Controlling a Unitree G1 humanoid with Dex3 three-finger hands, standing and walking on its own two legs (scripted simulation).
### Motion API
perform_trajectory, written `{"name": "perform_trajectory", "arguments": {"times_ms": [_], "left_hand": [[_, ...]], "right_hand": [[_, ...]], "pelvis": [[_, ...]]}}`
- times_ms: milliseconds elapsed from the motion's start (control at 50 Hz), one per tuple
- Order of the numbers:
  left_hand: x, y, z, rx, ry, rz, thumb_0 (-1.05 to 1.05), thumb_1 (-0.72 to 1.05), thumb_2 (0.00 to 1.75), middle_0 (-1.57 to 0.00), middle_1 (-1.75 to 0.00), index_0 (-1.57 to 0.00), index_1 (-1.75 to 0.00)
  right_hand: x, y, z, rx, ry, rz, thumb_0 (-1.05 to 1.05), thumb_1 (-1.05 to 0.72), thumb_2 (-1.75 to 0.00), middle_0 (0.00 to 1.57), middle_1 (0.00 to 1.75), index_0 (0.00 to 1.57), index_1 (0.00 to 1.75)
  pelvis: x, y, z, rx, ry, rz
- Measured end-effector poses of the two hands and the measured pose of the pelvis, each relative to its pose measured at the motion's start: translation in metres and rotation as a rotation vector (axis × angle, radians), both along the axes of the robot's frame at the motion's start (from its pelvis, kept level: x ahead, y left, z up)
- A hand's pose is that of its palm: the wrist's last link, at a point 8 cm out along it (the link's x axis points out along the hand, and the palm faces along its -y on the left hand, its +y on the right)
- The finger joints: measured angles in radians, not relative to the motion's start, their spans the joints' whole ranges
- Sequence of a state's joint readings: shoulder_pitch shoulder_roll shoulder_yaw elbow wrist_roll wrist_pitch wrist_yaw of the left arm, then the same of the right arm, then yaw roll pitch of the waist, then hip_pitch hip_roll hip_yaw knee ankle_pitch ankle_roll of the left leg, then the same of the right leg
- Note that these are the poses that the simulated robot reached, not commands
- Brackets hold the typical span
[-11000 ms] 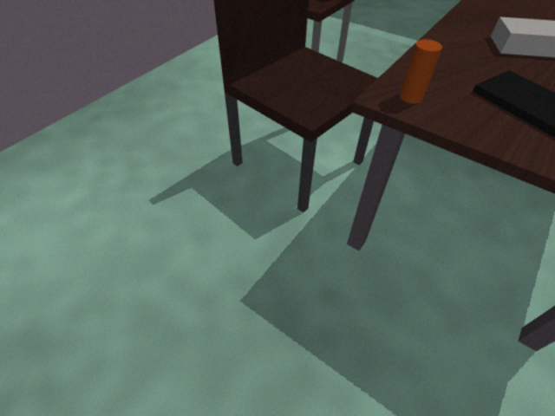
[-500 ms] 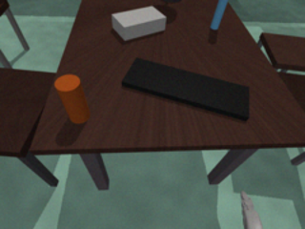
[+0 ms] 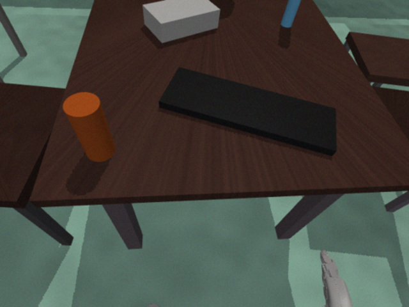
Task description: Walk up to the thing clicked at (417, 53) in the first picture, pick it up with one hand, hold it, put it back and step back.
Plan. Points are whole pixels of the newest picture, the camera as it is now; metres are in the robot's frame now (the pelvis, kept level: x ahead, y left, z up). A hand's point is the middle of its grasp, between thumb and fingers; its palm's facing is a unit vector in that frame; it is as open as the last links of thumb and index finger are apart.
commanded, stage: go down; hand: left
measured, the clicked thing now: (92, 129) +0.45 +0.23 +0.05
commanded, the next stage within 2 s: approach in 0.54 s
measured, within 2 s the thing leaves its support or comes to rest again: neither
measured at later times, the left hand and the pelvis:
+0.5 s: hand out of the picture +0.34 +0.41 +0.15, palm faces +0.28 -0.96 -0.02, open 17.6 cm; pelvis -0.01 +0.00 +0.00, yaw +1 degrees
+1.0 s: hand out of the picture +0.38 +0.36 +0.09, palm faces +0.18 -0.98 +0.01, open 17.7 cm; pelvis -0.01 +0.00 -0.01, yaw +0 degrees
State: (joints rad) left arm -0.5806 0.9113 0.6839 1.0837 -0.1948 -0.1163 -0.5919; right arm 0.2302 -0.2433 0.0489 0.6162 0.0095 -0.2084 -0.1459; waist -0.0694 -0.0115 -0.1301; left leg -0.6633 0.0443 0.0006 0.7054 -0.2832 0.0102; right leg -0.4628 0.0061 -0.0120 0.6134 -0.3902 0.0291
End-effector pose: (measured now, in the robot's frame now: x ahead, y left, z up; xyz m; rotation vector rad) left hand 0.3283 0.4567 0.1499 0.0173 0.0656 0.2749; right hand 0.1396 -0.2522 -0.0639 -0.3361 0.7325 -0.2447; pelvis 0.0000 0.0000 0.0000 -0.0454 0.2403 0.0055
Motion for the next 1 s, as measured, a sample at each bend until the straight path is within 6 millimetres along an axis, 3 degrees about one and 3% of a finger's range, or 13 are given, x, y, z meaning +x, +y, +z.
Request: {"name": "perform_trajectory", "arguments": {"times_ms": [100, 220, 440, 600, 780, 880, 1000], "left_hand": [[0.001, -0.003, -0.006, -0.002, -0.001, -0.004, -0.01, -0.59, 0.08, -0.05, -0.05, -0.04, -0.06], [-0.003, -0.006, 0.000, 0.009, -0.021, -0.003, -0.01, -0.56, 0.08, -0.05, -0.04, -0.04, -0.05], [-0.021, 0.004, 0.005, 0.007, -0.028, 0.019, -0.01, -0.57, 0.06, -0.05, -0.04, -0.05, -0.05], [-0.014, -0.003, 0.002, -0.009, -0.016, -0.011, -0.01, -0.58, 0.05, -0.05, -0.04, -0.05, -0.04], [-0.010, 0.002, -0.002, -0.003, -0.020, 0.008, -0.01, -0.56, 0.06, -0.05, -0.05, -0.04, -0.06], [-0.001, -0.008, -0.018, -0.013, 0.017, -0.022, -0.01, -0.57, 0.06, -0.05, -0.04, -0.04, -0.06], [0.021, -0.043, -0.061, -0.047, 0.064, -0.096, -0.01, -0.59, 0.07, -0.04, -0.05, -0.03, -0.06]], "right_hand": [[0.003, 0.002, 0.002, 0.002, -0.010, 0.002, -0.01, 0.52, -0.06, 0.05, 0.05, 0.05, 0.05], [0.005, 0.001, 0.003, 0.011, -0.031, -0.009, -0.01, 0.51, -0.06, 0.05, 0.05, 0.06, 0.05], [-0.002, 0.000, 0.001, 0.006, -0.016, 0.013, -0.01, 0.51, -0.06, 0.05, 0.05, 0.05, 0.05], [-0.001, 0.000, 0.006, -0.010, -0.052, 0.021, -0.01, 0.51, -0.06, 0.05, 0.05, 0.06, 0.05], [-0.019, -0.002, 0.003, -0.015, -0.014, 0.003, -0.01, 0.53, -0.05, 0.05, 0.05, 0.05, 0.05], [-0.015, 0.012, -0.008, 0.014, 0.008, 0.032, -0.01, 0.54, -0.05, 0.05, 0.05, 0.05, 0.05], [0.003, 0.021, -0.003, 0.026, -0.067, 0.068, -0.01, 0.54, -0.05, 0.05, 0.05, 0.06, 0.05]], "pelvis": [[0.003, 0.002, -0.001, -0.002, -0.001, -0.001], [0.005, 0.001, 0.000, -0.002, -0.014, -0.003], [-0.004, -0.001, -0.002, 0.002, -0.023, 0.007], [-0.010, 0.000, -0.003, 0.000, -0.020, 0.010], [-0.011, 0.000, -0.005, -0.004, -0.013, 0.002], [-0.013, 0.002, -0.008, -0.009, 0.000, 0.003], [-0.014, 0.005, -0.015, -0.013, 0.028, 0.005]]}}
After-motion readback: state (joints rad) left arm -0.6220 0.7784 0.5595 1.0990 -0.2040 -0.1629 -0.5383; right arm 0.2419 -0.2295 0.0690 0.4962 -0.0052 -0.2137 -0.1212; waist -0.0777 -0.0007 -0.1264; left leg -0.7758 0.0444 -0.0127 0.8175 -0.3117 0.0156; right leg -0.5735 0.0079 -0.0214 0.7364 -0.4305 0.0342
